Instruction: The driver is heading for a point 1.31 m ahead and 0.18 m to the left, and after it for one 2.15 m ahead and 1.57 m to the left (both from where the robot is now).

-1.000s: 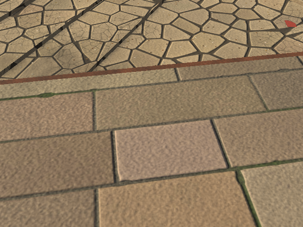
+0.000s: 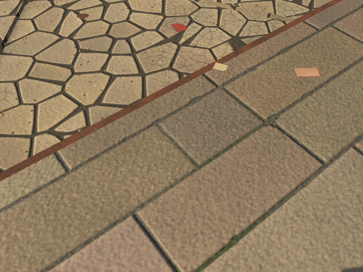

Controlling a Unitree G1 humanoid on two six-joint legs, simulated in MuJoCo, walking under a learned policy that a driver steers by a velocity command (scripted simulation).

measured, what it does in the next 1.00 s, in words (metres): walks ahead: right foot, then left foot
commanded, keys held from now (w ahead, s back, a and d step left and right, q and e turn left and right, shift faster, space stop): w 1.00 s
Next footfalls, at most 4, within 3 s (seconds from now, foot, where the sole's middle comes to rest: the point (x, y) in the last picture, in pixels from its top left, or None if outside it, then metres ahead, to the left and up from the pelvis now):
0.34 right None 0.34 -0.16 -0.77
0.90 left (175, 219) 0.67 0.05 -0.77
1.38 right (228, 176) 0.87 -0.17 -0.77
1.78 left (172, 199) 0.76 0.06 -0.77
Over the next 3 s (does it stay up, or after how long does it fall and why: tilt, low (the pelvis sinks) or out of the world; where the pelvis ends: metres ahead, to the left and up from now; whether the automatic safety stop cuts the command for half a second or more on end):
stays up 1.21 0.17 -0.01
